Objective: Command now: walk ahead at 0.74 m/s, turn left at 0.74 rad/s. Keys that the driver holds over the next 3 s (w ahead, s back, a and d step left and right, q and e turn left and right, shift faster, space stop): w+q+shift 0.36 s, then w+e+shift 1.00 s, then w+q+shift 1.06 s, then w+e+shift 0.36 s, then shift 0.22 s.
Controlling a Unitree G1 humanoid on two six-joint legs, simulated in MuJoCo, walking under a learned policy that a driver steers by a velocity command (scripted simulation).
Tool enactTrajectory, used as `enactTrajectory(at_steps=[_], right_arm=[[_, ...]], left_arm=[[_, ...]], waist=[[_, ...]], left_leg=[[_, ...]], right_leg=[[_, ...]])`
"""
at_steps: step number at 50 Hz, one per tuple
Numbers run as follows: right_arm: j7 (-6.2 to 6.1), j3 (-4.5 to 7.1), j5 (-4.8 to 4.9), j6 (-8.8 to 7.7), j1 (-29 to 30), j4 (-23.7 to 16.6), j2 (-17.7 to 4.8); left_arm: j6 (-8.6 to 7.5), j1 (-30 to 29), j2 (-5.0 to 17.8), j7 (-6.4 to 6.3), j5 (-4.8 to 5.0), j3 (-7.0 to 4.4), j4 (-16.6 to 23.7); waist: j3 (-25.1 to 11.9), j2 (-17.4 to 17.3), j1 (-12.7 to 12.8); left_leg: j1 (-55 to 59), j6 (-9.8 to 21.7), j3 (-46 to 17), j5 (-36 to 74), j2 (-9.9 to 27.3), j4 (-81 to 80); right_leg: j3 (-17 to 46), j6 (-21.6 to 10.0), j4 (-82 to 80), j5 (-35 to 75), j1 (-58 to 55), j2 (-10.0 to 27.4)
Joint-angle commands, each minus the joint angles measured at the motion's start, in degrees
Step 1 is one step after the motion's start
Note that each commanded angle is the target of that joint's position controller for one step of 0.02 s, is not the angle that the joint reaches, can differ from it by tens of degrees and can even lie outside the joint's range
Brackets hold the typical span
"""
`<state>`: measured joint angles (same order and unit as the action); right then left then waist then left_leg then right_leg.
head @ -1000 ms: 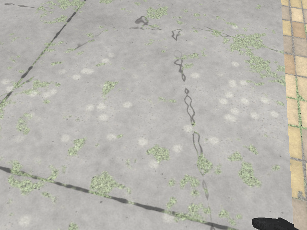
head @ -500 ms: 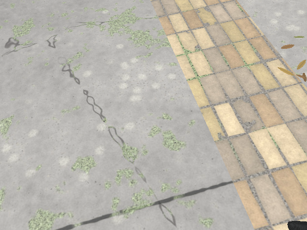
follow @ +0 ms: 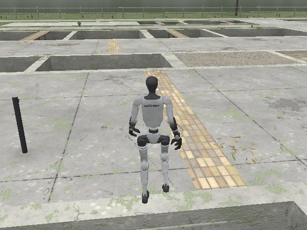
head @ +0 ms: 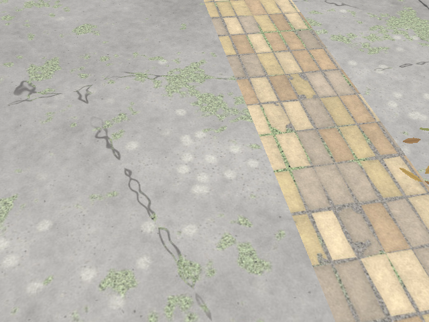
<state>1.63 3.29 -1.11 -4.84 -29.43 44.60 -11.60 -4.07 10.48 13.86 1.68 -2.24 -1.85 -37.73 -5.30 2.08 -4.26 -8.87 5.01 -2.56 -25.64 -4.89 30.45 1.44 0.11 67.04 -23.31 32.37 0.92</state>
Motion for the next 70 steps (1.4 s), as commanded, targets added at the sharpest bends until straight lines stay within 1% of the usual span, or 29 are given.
enactTrajectory(at_steps=[1, 9, 11, 12, 13, 14, 15, 17, 21, 26, 30, 32, 33, 34, 35, 37, 40, 44, 49, 51, 53, 55, 56, 57, 58, 60, 61, 64, 70], right_arm=[[-1.64, 2.35, 1.29, 0.11, -3.41, -2.43, -8.35], [-1.6, 3.22, 1.75, -0.15, 0.7, 1.06, -11.38], [-1.2, 4.04, 1.76, -0.8, 3.31, 0.72, -15.14], [-0.89, 4.45, 1.43, -1.15, 7.07, -0.59, -16.67], [-0.85, 3.4, 0.77, -1.75, 8.58, -2.46, -12.02], [-1.21, 1.03, 2.87, -1.04, 3.8, -4.77, -3.06], [-1.49, 1.0, 2.18, -0.13, 7.89, -5.62, -7.83], [-0.37, 1.52, 0.06, 1.48, 12.33, -5.11, -10.46], [2.34, -0.83, -1.44, 3.13, 18.47, -9.01, -4.67], [4.36, -2.2, -1.58, 2.42, 29.0, -13.79, -7.68], [3.3, -1.85, -1.15, 1.71, 30.36, -12.83, -9.21], [1.07, -0.02, -1.95, 1.25, 15.47, -8.35, -12.37], [-0.36, 1.51, -3.1, 1.05, 5.67, -5.92, -15.86], [-1.49, 2.65, -4.7, 0.35, 0.18, -5.6, -21.9], [-1.76, 2.88, -3.74, 0.72, 0.87, -6.81, -22.94], [-1.54, 1.1, -2.19, 0.41, 11.0, -5.69, -13.75], [-1.44, -0.03, -1.11, -0.83, 12.87, -3.36, -8.98], [-0.92, -0.61, 0.21, -2.59, 9.75, 0.63, -6.26], [-2.22, -0.25, -0.3, -2.78, 9.0, 2.8, -9.24], [-2.99, 0.26, -0.29, -2.25, 6.84, 3.11, -12.59], [-4.02, 1.36, -0.66, -0.61, 8.17, 2.23, -16.77], [-3.88, 2.13, -1.35, 1.37, 13.46, -0.02, -18.61], [-2.8, 1.87, -1.01, 1.37, 15.49, -0.07, -15.37], [-1.88, -0.55, -1.45, 0.11, 8.3, -5.69, -7.67], [-1.91, -0.89, -0.94, -1.62, 11.67, -9.05, -10.36], [-1.95, -1.13, -1.19, -2.8, 17.1, -9.22, -12.07], [-2.12, -1.55, -2.27, -1.99, 17.62, -8.72, -11.19], [-1.61, -2.21, -3.45, 1.51, 17.87, -9.0, -9.74], [0.0, -4.16, -0.98, 1.0, 32.0, -13.92, -5.89]], left_arm=[[-1.16, -17.5, 4.21, 1.49, 0.56, -0.73, 10.12], [0.46, -19.75, 4.65, 1.06, 0.95, 0.16, 11.34], [0.3, -5.66, 9.81, -1.04, 1.09, -2.14, 7.6], [0.35, 6.63, 12.3, -2.41, 1.36, -3.58, 4.88], [0.12, 17.74, 16.05, -3.88, -0.07, -5.16, 3.42], [-0.38, 16.59, 18.13, -3.83, -2.75, -5.14, 3.11], [-0.05, 9.75, 14.59, -3.31, -1.94, -4.65, 3.98], [-0.11, 4.66, 7.57, -3.07, -1.15, -3.0, 3.13], [-2.56, 11.2, 3.93, -1.92, -0.15, -1.44, -4.19], [-3.33, 8.92, 7.74, -1.51, 1.2, -2.02, -5.88], [-3.0, 13.99, 14.75, -0.51, 1.76, -3.35, -8.12], [-2.02, 15.65, 16.86, -0.79, 1.61, -3.6, -9.62], [-2.05, 15.52, 15.43, -0.86, 1.68, -3.17, -9.51], [-1.97, 17.88, 4.8, -0.6, 1.64, -1.06, -7.17], [-1.75, 18.68, 6.1, -0.95, 4.0, -1.42, -4.75], [-0.74, 11.62, 7.54, -0.87, 2.59, -1.8, -5.03], [1.83, 12.55, 4.56, 0.59, 1.19, -1.68, -6.83], [3.92, 2.06, 2.08, 1.99, 0.67, -0.95, -2.59], [3.63, -8.79, 3.34, 3.8, 1.1, 0.33, 1.49], [3.48, -8.86, 4.59, 3.81, 1.34, 0.3, 1.27], [3.57, 0.92, 7.95, 3.0, 1.58, -0.75, -1.29], [3.46, 23.26, 13.31, 1.2, 1.57, -3.78, -8.14], [4.25, 21.62, 15.76, -0.3, 3.37, -5.83, -8.49], [4.85, 12.45, 21.45, -0.46, 1.04, -5.97, -5.88], [5.04, 13.61, 22.54, -0.7, 1.06, -6.91, -3.72], [3.81, 12.22, 15.22, -1.67, 1.19, -5.36, -5.98], [2.8, 10.29, 14.48, -1.94, 1.22, -4.98, -5.96], [0.37, 8.51, 12.19, -1.82, 2.08, -3.77, -5.49], [-1.01, 14.08, 11.95, -0.86, 3.04, -4.15, -7.38]], waist=[[12.54, -4.01, -1.36], [8.59, -11.19, 1.01], [-1.12, -10.16, 7.65], [-6.91, -9.34, 14.52], [-14.15, -2.72, 18.13], [-18.32, 12.92, 11.96], [-11.22, 11.64, 10.76], [0.35, 1.13, 8.27], [9.8, 2.8, 5.02], [13.88, -0.51, 1.44], [10.85, -0.87, 2.22], [0.24, 0.16, -5.07], [-5.43, 0.82, -9.8], [-13.44, -14.89, -6.94], [-19.55, -17.63, -5.46], [-1.14, -7.84, -0.64], [3.85, -9.21, 4.44], [10.15, -6.7, 5.31], [14.23, -3.74, 6.08], [11.83, -4.69, 6.99], [5.31, -8.17, 13.1], [-4.3, -6.92, 22.77], [-1.4, 3.98, 21.22], [-1.68, 13.78, 7.25], [-10.39, 7.48, 11.31], [5.44, -6.33, 6.7], [8.12, -7.66, 4.4], [9.94, -7.74, 1.35], [9.28, -1.91, 8.61]], left_leg=[[11.74, 10.89, -28.33, 3.19, 15.84, -22.96], [2.84, 6.18, -18.59, 47.13, 10.74, -19.91], [0.57, 2.9, -17.0, 68.28, 9.93, -3.06], [-5.79, 1.5, -17.06, 64.28, 8.12, 10.87], [-14.43, 1.49, -14.49, 42.94, 3.69, 28.38], [-29.19, 1.47, -9.51, -3.17, -1.45, 44.71], [-33.15, 2.35, -6.33, 3.47, 1.45, 49.49], [-33.67, 2.08, -3.48, 10.29, 7.06, 48.38], [-34.76, 0.58, -6.53, 8.95, 9.86, 41.8], [-26.45, -1.52, 1.6, 22.35, 10.26, 15.93], [-11.08, -0.87, 6.13, 20.82, 5.72, 8.36], [8.42, -0.45, 7.06, 14.75, 1.36, 4.03], [24.31, -0.34, 2.02, 11.65, 7.19, 5.67], [34.93, 0.19, -21.54, -10.48, 25.97, 0.01], [31.24, 1.2, -44.28, -17.14, 33.22, -14.41], [15.28, 1.44, -26.8, -7.27, 26.89, -14.32], [4.05, 0.02, -10.24, 9.02, 22.03, -17.08], [3.41, -1.57, 4.58, 26.6, 20.09, -21.18], [4.71, -3.94, 18.64, 44.99, 15.66, -24.85], [9.55, -4.73, 20.36, 70.25, 16.36, -19.72], [13.32, -4.97, 19.65, 88.96, 18.61, -5.63], [3.94, -2.97, 16.6, 82.17, 19.23, 25.54], [-9.74, -4.26, 16.03, 31.08, 7.63, 50.36], [-33.83, -7.05, 9.56, -2.79, 1.82, 67.7], [-40.79, -6.42, -1.89, -0.67, 2.44, 69.04], [-39.77, -5.97, -3.31, 5.18, 8.59, 54.54], [-35.74, -6.52, -2.95, 4.86, 9.99, 50.9], [-27.06, -9.3, -1.24, 3.91, 12.89, 38.8], [-17.41, -7.18, 4.88, 35.07, 9.28, 7.33]], right_leg=[[0.02, 1.32, -3.32, 6.54, 25.88, 2.21], [-5.97, -0.12, -31.02, 16.67, -4.4, -5.18], [-5.06, -2.38, -32.4, 13.05, -25.94, -7.43], [-2.64, -3.21, -33.28, 12.4, -40.25, -3.67], [8.12, -4.32, -34.43, -5.78, -53.22, 7.15], [36.44, -7.61, -44.34, -28.21, -60.02, 23.92], [46.83, -8.11, -53.24, -31.75, -49.07, 23.36], [30.42, -9.11, -52.7, -18.57, -35.7, 20.38], [16.55, -9.6, -58.77, -6.06, -22.7, 16.09], [1.19, -9.04, -67.23, 9.99, -14.22, 9.74], [-0.58, -9.21, -62.34, 41.53, -20.42, 11.31], [-2.61, -7.63, -38.07, 57.3, -21.93, 9.24], [-2.72, -6.71, -20.89, 45.21, -10.46, 6.08], [-1.07, -6.09, 3.57, -3.14, 3.0, -0.55], [4.64, -6.91, 14.63, -2.76, 8.12, -2.88], [3.05, -6.64, 12.08, 9.02, 11.97, 3.19], [2.5, -5.07, 8.52, 10.34, 6.63, 6.17], [0.04, -4.88, 4.3, 16.24, 13.45, 7.4], [-9.07, -8.2, -17.56, 26.63, 6.66, 3.32], [-13.75, -10.13, -22.36, 26.53, -0.69, -1.55], [-14.13, -11.86, -22.67, 20.87, -11.6, -5.25], [-8.2, -15.08, -26.21, 12.78, -36.3, -7.22], [-0.22, -16.88, -32.04, 8.94, -43.46, -4.41], [27.58, -24.65, -34.72, 16.62, -51.94, 7.16], [45.07, -30.84, -48.37, -0.4, -56.53, 13.17], [40.93, -24.27, -55.37, -1.8, -37.93, 11.43], [35.11, -22.56, -54.73, 4.81, -30.21, 8.43], [24.41, -21.17, -56.12, 12.35, -14.88, 1.97], [16.34, -15.0, -57.75, 33.57, -16.2, -1.95]])
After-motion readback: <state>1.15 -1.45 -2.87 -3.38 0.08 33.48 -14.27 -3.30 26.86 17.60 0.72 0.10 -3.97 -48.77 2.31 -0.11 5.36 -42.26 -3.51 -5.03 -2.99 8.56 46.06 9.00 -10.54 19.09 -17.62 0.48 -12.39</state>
